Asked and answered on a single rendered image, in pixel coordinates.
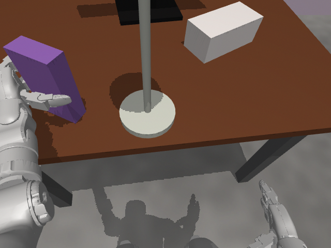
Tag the right robot arm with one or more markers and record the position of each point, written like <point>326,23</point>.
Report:
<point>290,242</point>

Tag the left robot arm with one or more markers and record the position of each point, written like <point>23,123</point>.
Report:
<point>25,205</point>

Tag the right robot hand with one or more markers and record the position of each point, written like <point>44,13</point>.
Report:
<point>280,222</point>

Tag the left robot hand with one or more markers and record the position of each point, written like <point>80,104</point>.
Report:
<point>13,87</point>

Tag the desk lamp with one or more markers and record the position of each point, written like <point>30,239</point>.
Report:
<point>146,113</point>

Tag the table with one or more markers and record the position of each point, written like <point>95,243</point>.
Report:
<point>275,88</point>

